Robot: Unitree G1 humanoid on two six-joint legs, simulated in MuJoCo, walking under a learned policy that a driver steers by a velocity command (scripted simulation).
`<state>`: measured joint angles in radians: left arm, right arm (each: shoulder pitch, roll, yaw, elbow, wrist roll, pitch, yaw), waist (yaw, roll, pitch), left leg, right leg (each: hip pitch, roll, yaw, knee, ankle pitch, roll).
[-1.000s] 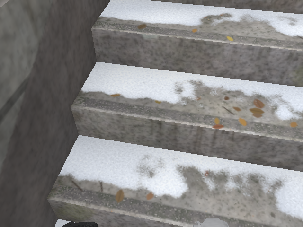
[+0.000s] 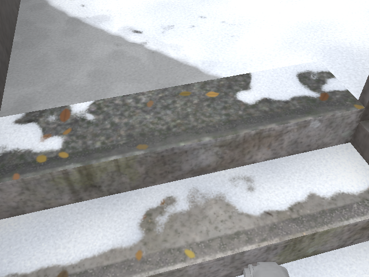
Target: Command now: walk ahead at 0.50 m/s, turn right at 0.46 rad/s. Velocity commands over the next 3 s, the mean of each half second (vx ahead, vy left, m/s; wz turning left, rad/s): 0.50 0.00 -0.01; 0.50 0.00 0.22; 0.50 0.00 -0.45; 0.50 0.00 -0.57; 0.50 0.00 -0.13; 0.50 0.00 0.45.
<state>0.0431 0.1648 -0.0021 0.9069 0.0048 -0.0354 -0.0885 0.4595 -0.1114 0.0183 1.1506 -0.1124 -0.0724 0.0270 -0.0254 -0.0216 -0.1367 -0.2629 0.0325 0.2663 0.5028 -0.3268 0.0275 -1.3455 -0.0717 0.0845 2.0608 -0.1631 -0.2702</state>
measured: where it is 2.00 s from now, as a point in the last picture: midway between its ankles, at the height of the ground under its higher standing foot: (189, 76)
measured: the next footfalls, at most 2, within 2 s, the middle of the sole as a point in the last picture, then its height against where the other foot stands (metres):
right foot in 0.22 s outside the picture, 0.16 m higher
left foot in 0.74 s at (166, 232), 0.16 m higher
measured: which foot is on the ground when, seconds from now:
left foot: down 0.00-0.24, up 0.26-0.72, down 0.74-1.00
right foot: up 0.00-0.20, down 0.22-0.80, up 0.82-1.00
